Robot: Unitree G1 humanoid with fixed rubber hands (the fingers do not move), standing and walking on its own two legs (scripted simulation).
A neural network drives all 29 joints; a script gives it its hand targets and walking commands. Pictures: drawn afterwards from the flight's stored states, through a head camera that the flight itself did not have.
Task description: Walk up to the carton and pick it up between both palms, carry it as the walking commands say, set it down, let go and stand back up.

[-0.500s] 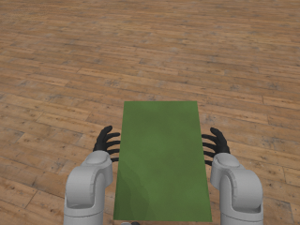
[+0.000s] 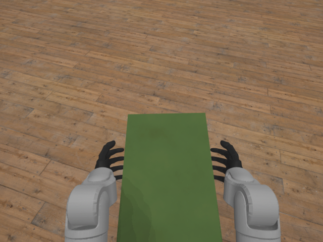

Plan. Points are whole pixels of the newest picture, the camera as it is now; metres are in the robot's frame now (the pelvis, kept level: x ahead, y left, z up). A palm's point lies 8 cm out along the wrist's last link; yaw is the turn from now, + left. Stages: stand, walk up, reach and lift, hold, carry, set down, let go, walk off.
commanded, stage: carry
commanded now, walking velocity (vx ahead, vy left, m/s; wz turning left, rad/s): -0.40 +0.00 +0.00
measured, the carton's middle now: (167, 179) +0.31 +0.01 -0.02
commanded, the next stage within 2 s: none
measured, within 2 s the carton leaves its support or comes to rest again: neither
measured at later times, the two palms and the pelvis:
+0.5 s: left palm out of the picture +0.01 +0.09 +0.09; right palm out of the picture -0.03 -0.18 +0.09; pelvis -0.28 -0.01 +0.00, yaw -2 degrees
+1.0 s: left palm out of the picture -0.29 +0.14 +0.10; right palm out of the picture -0.30 -0.13 +0.09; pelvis -0.57 +0.01 -0.01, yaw -3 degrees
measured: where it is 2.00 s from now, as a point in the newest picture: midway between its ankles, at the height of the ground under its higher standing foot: outside the picture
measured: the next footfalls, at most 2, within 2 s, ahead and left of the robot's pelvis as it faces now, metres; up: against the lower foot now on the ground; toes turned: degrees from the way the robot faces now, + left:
right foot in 0.22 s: -0.12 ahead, -0.13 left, +0.00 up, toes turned -4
left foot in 0.60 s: -0.36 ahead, +0.12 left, +0.00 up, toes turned +5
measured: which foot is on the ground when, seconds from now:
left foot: down 0.00-0.22, up 0.24-0.58, down 0.60-1.00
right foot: up 0.00-0.20, down 0.22-0.62, up 0.64-1.00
